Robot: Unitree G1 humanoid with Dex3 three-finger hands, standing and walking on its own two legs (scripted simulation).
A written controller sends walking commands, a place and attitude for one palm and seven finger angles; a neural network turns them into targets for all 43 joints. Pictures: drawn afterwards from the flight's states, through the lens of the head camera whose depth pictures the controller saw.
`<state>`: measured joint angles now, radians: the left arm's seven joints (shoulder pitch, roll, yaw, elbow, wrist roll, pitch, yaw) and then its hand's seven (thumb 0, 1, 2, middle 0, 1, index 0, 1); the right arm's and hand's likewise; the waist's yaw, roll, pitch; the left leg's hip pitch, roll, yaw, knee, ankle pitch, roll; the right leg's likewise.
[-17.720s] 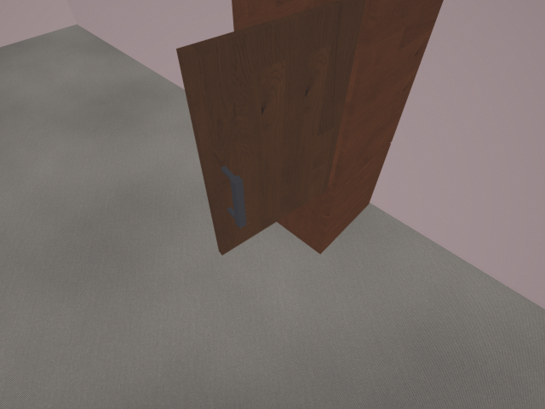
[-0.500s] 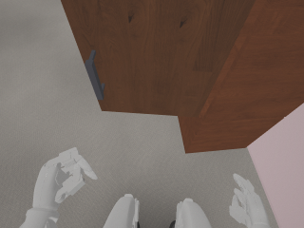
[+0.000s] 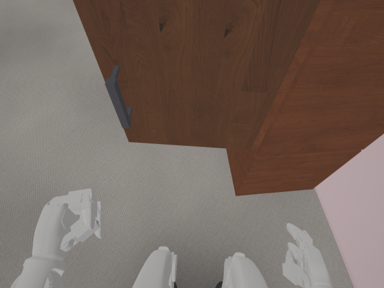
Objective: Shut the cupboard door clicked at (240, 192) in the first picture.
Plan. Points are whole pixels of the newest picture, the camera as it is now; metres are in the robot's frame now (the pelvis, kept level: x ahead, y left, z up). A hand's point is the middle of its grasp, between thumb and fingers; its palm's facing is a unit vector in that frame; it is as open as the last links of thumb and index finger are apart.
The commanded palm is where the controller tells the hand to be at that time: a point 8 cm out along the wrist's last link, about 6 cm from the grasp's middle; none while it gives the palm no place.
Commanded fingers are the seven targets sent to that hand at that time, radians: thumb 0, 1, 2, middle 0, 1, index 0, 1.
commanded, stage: raise the hand and make a fist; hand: left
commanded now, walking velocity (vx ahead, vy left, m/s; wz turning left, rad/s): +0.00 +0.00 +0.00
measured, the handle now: (121, 99) +0.53 +0.22 +0.02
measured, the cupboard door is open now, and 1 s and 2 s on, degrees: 81 81 81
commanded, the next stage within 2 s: bring the fist close to the handle in 0.34 s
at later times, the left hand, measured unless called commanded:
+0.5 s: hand (104, 226) +0.22 +0.17 +0.05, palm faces +0.00 -1.00 -0.04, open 3.1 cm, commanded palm +0.21 +0.23 +0.05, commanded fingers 0.00 0.90 0.90 -1.30 -1.50 -1.30 -1.50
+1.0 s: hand (115, 173) +0.32 +0.18 +0.04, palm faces -0.01 -1.00 -0.02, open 3.1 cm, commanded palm +0.31 +0.23 +0.03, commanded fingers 0.00 0.90 0.90 -1.30 -1.50 -1.30 -1.50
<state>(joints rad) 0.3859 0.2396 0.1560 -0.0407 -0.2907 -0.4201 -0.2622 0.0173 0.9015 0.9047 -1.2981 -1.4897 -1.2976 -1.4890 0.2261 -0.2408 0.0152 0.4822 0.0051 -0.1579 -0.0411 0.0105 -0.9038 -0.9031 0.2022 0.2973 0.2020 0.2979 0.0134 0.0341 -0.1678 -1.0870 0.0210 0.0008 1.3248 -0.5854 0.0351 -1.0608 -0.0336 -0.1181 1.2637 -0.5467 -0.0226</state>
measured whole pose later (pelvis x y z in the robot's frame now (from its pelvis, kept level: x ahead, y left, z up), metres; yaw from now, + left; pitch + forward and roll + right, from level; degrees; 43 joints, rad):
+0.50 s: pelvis +0.00 -0.01 +0.00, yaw +0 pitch +19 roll -2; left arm 0.38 0.23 0.14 -0.02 -0.29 -0.45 -0.26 0.02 0.90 0.90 -1.30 -1.50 -1.30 -1.49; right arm 0.22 -0.25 0.01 0.48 0.01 -0.16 -0.05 0.01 -0.91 -0.90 0.20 0.30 0.20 0.30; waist 0.01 0.03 -0.17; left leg -1.09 0.03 0.00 1.33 -0.58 0.02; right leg -1.07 -0.03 -0.12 1.28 -0.55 -0.04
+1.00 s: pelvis +0.00 +0.00 +0.00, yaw +0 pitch +21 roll -2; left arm -0.07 0.25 0.20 0.34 -0.25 -0.43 -0.23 0.02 0.90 0.90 -1.30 -1.50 -1.30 -1.50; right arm 0.23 -0.27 0.01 0.56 0.00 -0.13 -0.03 0.01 -0.91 -0.90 0.20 0.30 0.20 0.30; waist -0.02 0.03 -0.17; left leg -1.12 0.02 0.02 1.31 -0.57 0.04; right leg -1.10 -0.03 -0.10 1.26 -0.53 -0.02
